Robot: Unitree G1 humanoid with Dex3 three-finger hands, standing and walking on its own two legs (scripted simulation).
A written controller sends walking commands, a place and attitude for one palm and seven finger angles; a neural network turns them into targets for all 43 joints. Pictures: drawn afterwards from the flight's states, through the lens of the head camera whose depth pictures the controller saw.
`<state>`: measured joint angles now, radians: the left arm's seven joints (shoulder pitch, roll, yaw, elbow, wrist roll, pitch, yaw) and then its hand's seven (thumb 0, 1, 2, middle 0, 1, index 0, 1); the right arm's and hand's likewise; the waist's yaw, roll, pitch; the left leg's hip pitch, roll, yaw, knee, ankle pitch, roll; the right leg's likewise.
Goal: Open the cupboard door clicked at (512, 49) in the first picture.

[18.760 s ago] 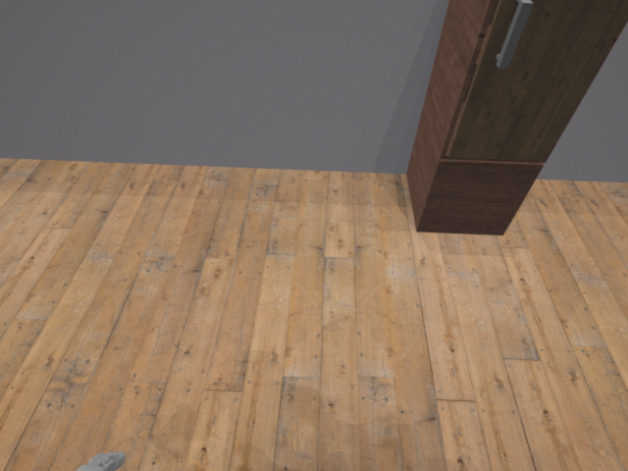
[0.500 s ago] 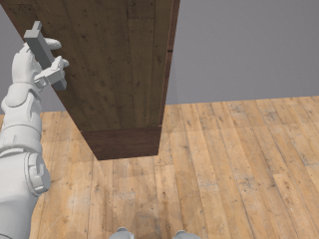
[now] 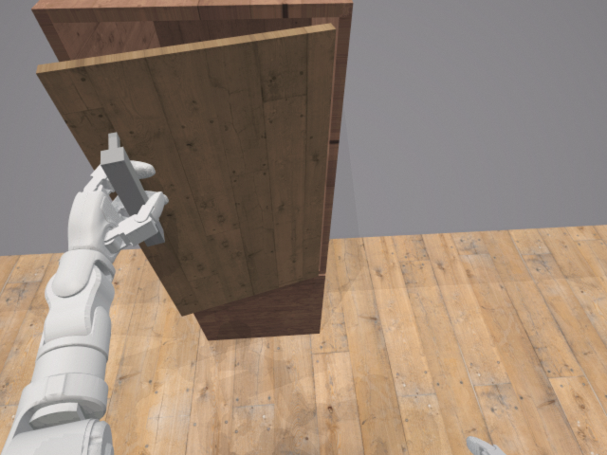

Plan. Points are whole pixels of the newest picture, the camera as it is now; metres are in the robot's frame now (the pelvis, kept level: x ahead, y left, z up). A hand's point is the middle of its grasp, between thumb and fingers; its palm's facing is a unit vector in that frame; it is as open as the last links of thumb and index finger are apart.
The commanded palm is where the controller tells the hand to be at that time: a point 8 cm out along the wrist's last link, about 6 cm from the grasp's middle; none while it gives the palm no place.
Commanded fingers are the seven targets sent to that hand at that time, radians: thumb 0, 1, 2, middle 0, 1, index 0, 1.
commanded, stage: pull the door open along its arc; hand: left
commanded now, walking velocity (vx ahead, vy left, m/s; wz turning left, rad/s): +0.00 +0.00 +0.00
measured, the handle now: (135, 191) +0.44 +0.23 +0.11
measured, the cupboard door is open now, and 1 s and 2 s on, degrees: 15 34 47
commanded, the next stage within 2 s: open thumb and fingers to let go in 1.26 s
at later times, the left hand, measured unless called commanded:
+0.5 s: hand (161, 209) +0.41 +0.19 +0.11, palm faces +0.52 -0.85 -0.01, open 6.0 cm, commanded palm +0.36 +0.22 +0.10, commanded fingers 0.00 0.90 0.90 -0.40 -1.35 -0.40 -1.35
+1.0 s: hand (190, 265) +0.32 +0.13 +0.11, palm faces +0.42 -0.90 +0.05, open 6.6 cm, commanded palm +0.25 +0.15 +0.10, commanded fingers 0.00 0.90 0.90 -0.40 -1.35 -0.40 -1.35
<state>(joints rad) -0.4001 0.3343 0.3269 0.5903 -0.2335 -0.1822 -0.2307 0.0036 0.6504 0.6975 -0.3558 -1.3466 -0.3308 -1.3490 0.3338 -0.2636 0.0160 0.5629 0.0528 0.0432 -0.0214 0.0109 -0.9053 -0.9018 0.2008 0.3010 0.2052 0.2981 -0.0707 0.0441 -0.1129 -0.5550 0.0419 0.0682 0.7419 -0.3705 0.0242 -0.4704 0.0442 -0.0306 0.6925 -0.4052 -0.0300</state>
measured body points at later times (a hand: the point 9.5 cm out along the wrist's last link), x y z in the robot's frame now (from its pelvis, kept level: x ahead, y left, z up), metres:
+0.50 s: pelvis -0.03 -0.02 +0.00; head +0.01 -0.03 +0.44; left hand +0.38 +0.23 +0.11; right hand +0.04 -0.27 -0.14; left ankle -0.01 +0.10 -0.71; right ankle -0.04 -0.10 -0.71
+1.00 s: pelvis +0.00 -0.01 +0.01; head +0.00 -0.02 +0.46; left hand +0.29 +0.18 +0.11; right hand +0.15 -0.24 -0.10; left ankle -0.01 +0.10 -0.71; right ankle -0.04 -0.10 -0.71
